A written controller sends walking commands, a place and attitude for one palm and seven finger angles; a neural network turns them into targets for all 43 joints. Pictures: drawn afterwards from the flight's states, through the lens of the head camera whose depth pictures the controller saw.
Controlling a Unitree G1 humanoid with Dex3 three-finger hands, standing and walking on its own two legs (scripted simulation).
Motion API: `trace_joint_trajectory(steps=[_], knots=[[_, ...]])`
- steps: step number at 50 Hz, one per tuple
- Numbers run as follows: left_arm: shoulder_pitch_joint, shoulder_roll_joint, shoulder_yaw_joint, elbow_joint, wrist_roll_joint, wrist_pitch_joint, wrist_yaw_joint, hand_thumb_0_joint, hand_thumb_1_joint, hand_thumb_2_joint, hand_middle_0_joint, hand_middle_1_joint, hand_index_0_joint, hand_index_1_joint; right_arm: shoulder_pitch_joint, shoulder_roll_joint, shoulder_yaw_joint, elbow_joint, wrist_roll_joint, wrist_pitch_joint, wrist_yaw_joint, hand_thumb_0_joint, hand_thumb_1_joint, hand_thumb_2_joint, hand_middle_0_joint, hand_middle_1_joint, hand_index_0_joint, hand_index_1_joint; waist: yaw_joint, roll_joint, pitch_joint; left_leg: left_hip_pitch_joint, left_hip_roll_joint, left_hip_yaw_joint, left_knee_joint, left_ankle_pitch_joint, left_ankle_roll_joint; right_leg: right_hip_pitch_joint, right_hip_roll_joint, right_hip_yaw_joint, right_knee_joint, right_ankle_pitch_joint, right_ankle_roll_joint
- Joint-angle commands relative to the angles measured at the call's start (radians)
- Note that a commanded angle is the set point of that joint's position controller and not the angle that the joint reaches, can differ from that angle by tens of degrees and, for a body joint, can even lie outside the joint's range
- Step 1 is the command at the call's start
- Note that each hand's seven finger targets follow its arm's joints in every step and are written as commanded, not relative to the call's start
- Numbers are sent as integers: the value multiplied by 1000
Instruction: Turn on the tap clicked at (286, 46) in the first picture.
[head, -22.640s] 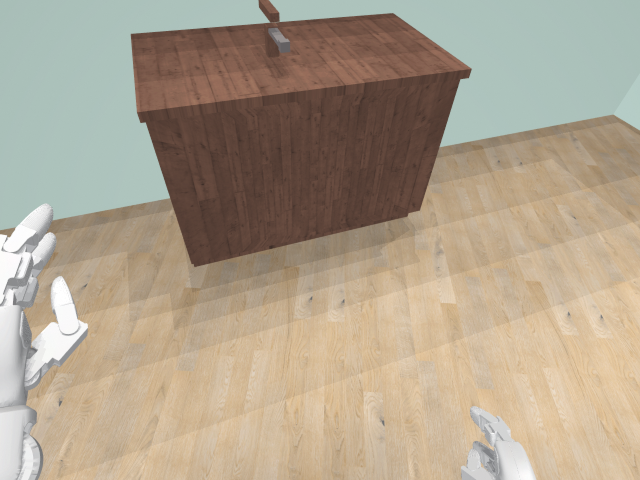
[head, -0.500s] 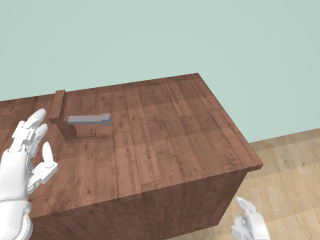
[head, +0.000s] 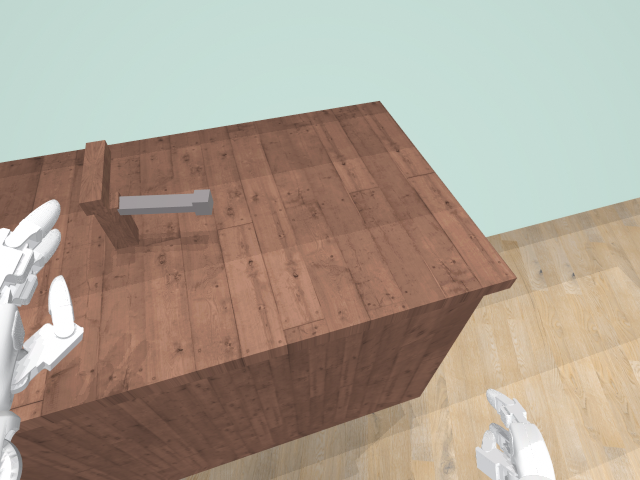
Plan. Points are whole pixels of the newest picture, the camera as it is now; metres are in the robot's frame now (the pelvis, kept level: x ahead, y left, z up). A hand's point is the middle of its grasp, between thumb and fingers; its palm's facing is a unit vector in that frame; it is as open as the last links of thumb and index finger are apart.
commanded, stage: step back with the hand held close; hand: left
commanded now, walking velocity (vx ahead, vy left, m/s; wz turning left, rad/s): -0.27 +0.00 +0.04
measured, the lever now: (203, 202) +0.49 +0.23 +0.05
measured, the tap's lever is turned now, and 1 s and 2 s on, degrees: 76 76 76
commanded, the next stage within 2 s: stop stepping back and stand still in 0.96 s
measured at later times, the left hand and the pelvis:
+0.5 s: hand (29, 375) +0.17 +0.25 +0.17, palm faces +0.41 -0.81 -0.43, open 7.4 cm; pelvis -0.04 +0.00 -0.01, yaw +2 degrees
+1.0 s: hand out of the picture +0.08 +0.23 +0.18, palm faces +0.39 -0.84 -0.38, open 7.4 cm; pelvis -0.14 -0.01 -0.01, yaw +0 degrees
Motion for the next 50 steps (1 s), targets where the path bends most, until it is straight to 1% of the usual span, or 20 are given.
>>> trace_joint_trajectory(steps=[1,6,8,13,17,18,21,26,27,29,31,33,35,37,39,40,41,43,45,50], knots=[[-46,138,137,-218,5,-82,34,0,900,900,-200,-300,-200,-300,-113,-117,-47,-161,-6,-93,-17,0,-900,-900,200,300,200,300,13,134,-135,-20,141,-222,-235,-321,52,34,-17,13,19,-37,1],[-71,117,113,-177,11,-75,38,0,900,900,-200,-300,-200,-300,-91,-115,-46,-140,-6,-113,-19,0,-900,-900,200,300,200,300,5,19,-111,-54,123,-198,-178,-377,49,0,-41,48,-25,-66,-4],[-105,140,116,-199,10,-72,44,0,900,900,-200,-300,-200,-300,-94,-112,-47,-129,-6,-115,-19,0,-900,-900,200,300,200,300,-4,-37,-107,13,90,-149,-80,-322,28,-93,-100,103,-97,-109,-35],[-96,167,136,-247,-2,-68,65,0,900,900,-200,-300,-200,-300,-85,-102,-47,-110,-6,-112,-14,0,-900,-900,200,300,200,300,-15,-77,-162,94,59,-111,94,-151,2,-153,-202,153,-78,69,-96],[-57,165,157,-270,-9,-80,68,0,900,900,-200,-300,-200,-300,-96,-99,-44,-131,-1,-104,-10,0,-900,-900,200,300,200,300,-15,0,-115,21,98,-177,-10,-290,18,-177,-135,96,-31,-90,-58],[-44,180,173,-277,-6,-78,70,0,900,900,-200,-300,-200,-300,-102,-107,-44,-131,-4,-102,-13,0,-900,-900,200,300,200,300,-15,71,-105,-9,121,-215,-91,-331,26,-157,-98,68,0,-132,-43],[-58,143,174,-269,22,-93,65,0,900,900,-200,-300,-200,-300,-102,-109,-44,-130,-21,-114,-12,0,-900,-900,200,300,200,300,-7,222,-110,-233,235,-369,-324,-534,90,68,22,15,219,-119,6],[-29,119,137,-252,13,-109,49,0,900,900,-200,-300,-200,-300,-73,-91,-41,-107,-24,-136,1,0,-900,-900,200,300,200,300,2,141,-156,-10,207,-279,-189,-172,79,-5,-1,56,34,-71,-10],[-47,119,132,-259,16,-113,47,0,900,900,-200,-300,-200,-300,-72,-92,-41,-99,-23,-137,3,0,-900,-900,200,300,200,300,0,124,-159,1,186,-245,-136,-130,64,0,-19,69,-31,17,-18],[-54,109,107,-255,12,-104,45,0,900,900,-200,-300,-200,-300,-68,-90,-52,-103,-13,-126,2,0,-900,-900,200,300,200,300,-10,-22,-174,-14,105,-140,-3,-257,16,-41,-108,140,-64,55,-60],[-64,125,100,-273,0,-103,60,0,900,900,-200,-300,-200,-300,-57,-77,-54,-89,-5,-119,5,0,-900,-900,200,300,200,300,-21,-165,-173,79,10,-26,329,-209,-42,-205,-305,288,-180,95,-165],[-84,172,141,-293,2,-94,70,0,900,900,-200,-300,-200,-300,-75,-56,-43,-85,-13,-100,13,0,-900,-900,200,300,200,300,-28,-163,-197,13,6,-33,408,-202,-49,-114,-354,269,-113,473,-196],[-73,153,141,-246,1,-91,67,0,900,900,-200,-300,-200,-300,-91,-35,-27,-91,-7,-81,12,0,-900,-900,200,300,200,300,-36,-161,-142,-35,32,-46,218,-178,-32,-47,-320,195,-17,591,-136],[-44,153,155,-239,-1,-94,68,0,900,900,-200,-300,-200,-300,-86,-58,-44,-99,-2,-71,6,0,-900,-900,200,300,200,300,-33,-93,-164,55,83,-52,-10,83,1,-59,-231,139,74,511,-61],[-21,147,164,-266,-14,-103,65,0,900,900,-200,-300,-200,-300,-82,-82,-61,-117,7,-78,8,0,-900,-900,200,300,200,300,-13,132,-220,196,273,-203,-104,503,70,-147,-64,54,236,78,8],[-13,154,171,-262,-13,-98,64,0,900,900,-200,-300,-200,-300,-58,-77,-66,-113,-6,-89,12,0,-900,-900,200,300,200,300,-9,169,-246,282,327,-269,-91,719,116,-254,-16,51,310,-183,17],[-42,157,161,-331,-12,-99,52,0,900,900,-200,-300,-200,-300,-45,-65,-56,-102,-31,-106,20,0,-900,-900,200,300,200,300,-11,235,-262,287,332,-292,-113,714,131,-265,-11,82,414,-282,21],[-84,146,157,-373,-10,-97,55,0,900,900,-200,-300,-200,-300,-27,-71,-67,-81,-25,-132,32,0,-900,-900,200,300,200,300,-13,183,-279,355,324,-226,-75,783,131,-280,-13,96,414,-262,21],[-68,97,117,-334,-3,-82,50,0,900,900,-200,-300,-200,-300,-40,-85,-70,-82,-15,-144,45,0,-900,-900,200,300,200,300,-6,168,-230,275,289,-149,-106,629,97,-204,-22,71,332,-177,20],[-59,97,114,-248,2,-61,46,0,900,900,-200,-300,-200,-300,-79,-96,-52,-108,-11,-137,38,0,-900,-900,200,300,200,300,-4,169,-120,-35,251,-151,-172,-126,64,33,-4,18,76,-43,13]])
